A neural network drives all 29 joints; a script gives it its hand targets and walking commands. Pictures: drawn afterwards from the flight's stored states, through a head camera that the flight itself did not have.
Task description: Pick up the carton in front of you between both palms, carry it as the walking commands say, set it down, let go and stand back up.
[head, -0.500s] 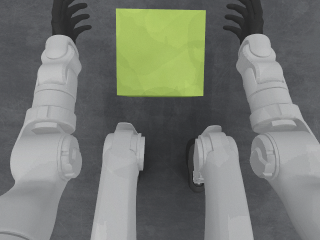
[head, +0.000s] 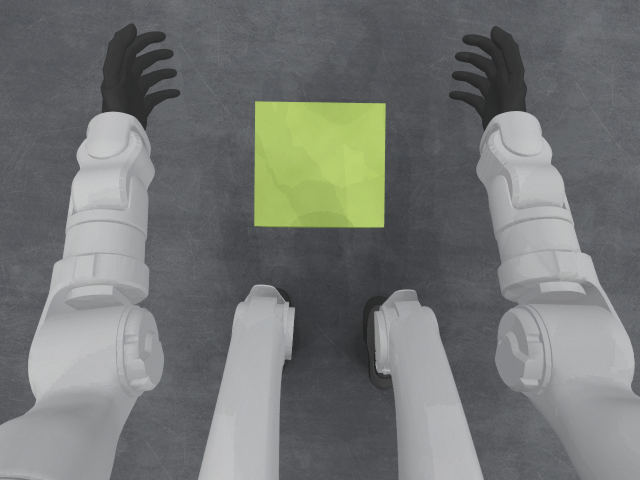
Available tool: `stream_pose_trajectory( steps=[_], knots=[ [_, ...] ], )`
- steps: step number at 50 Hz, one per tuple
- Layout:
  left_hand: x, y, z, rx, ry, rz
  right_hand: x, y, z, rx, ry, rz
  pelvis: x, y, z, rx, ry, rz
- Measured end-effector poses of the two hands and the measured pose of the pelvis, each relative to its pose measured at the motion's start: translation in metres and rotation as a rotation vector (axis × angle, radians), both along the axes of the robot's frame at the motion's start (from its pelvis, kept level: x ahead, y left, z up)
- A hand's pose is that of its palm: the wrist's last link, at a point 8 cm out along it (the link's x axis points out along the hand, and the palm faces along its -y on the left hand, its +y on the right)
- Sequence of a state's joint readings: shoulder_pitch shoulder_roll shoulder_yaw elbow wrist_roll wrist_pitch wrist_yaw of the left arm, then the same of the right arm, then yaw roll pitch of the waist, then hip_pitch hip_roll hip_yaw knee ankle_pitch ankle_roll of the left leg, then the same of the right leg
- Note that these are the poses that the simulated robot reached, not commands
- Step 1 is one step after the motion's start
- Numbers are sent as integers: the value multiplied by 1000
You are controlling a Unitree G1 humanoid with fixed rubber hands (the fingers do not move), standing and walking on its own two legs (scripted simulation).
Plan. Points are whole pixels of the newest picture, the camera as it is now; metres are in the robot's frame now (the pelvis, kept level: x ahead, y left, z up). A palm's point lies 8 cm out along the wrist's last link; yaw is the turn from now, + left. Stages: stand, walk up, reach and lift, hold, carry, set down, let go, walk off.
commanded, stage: set down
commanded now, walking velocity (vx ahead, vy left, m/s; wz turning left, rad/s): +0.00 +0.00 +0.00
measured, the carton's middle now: (318, 175) +0.47 +0.03 -0.44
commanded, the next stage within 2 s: let go in 0.20 s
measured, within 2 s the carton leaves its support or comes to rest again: neither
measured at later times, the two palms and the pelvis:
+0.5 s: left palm (38, 142) +0.42 +0.25 +0.01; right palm (599, 145) +0.43 -0.18 +0.01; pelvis +0.05 +0.01 +0.13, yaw +1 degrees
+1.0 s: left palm out of the picture +0.28 +0.23 +0.14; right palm out of the picture +0.29 -0.23 +0.14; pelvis +0.11 +0.00 +0.21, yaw +1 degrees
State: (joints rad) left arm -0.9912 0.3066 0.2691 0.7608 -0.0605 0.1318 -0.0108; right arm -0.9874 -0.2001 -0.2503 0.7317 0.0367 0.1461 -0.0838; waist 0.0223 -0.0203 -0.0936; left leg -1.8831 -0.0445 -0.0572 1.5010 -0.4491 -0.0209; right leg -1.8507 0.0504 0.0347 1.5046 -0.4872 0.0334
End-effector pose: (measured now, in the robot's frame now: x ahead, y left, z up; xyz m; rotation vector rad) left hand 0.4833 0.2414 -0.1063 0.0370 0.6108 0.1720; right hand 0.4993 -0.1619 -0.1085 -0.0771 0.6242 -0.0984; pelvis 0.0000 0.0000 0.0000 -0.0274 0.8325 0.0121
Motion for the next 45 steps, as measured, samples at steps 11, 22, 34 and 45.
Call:
stream_pose_trajectory(
  steps=[11, 22, 34, 45],
  knots=[
    [-3, -2, 66, -2, 21, -14, -6, -6, 65, -6, 20, 0, 15, 2, 62, 4, -35, 3],
    [-42, 5, 110, 78, 111, -80, -46, -14, 109, -88, 96, 58, 36, 5, 117, 9, -128, 5],
    [-108, 10, 169, 77, 154, -87, -110, -34, 169, -86, 141, 67, 77, 8, 166, 15, -304, 10],
    [-175, -3, 225, 76, 173, -91, -177, -57, 227, -79, 147, 61, 106, 1, 202, 33, -543, 7]
  ],
)
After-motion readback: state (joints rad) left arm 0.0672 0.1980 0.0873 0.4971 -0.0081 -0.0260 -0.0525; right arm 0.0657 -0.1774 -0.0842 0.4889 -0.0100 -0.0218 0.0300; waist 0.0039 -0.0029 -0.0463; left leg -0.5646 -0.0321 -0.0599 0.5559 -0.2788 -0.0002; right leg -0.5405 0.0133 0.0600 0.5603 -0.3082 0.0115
